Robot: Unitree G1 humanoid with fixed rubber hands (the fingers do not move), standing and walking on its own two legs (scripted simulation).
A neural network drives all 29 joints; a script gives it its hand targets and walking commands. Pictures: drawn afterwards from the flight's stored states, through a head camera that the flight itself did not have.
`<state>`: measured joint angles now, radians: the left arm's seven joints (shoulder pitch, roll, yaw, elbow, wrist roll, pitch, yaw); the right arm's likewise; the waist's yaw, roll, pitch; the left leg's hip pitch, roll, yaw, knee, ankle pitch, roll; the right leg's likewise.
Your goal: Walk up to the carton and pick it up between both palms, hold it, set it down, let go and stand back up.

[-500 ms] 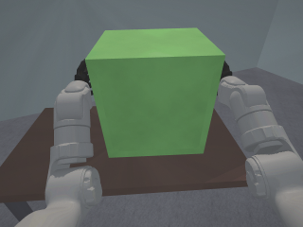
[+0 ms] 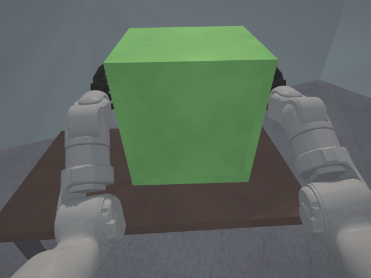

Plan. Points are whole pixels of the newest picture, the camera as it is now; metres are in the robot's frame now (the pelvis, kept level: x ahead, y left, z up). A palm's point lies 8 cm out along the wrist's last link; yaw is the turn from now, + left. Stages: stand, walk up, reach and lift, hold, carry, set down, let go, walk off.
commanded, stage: hold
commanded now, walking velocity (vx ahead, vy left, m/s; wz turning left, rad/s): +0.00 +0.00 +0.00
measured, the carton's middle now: (188, 104) +0.41 +0.00 +0.25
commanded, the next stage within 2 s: none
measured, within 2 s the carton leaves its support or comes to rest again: neither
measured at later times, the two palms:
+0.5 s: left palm (102, 103) +0.37 +0.18 +0.28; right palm (273, 101) +0.36 -0.17 +0.28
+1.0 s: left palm (103, 104) +0.37 +0.18 +0.28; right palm (273, 102) +0.36 -0.17 +0.27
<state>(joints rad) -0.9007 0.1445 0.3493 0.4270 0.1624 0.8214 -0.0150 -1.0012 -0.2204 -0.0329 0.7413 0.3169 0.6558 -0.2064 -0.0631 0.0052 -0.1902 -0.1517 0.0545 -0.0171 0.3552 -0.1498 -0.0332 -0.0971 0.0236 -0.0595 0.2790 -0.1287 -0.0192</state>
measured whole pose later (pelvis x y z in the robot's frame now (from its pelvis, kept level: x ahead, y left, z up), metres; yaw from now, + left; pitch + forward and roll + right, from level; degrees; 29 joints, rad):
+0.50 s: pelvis +0.00 +0.00 +0.00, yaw +0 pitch -3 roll -2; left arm -0.87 0.15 0.31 0.42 0.15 0.82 -0.01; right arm -0.96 -0.23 0.00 0.74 0.36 0.64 -0.21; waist -0.08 -0.01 -0.20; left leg -0.16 0.05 -0.03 0.38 -0.17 -0.03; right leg -0.09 0.02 -0.07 0.27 -0.13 -0.01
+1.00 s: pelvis +0.00 +0.00 +0.00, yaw +0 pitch -3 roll -1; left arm -0.89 0.16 0.30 0.46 0.15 0.82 -0.01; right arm -0.98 -0.22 -0.01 0.77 0.33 0.65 -0.20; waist -0.08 -0.01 -0.19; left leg -0.16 0.06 -0.02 0.38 -0.16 -0.03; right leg -0.09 0.03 -0.06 0.28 -0.13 -0.02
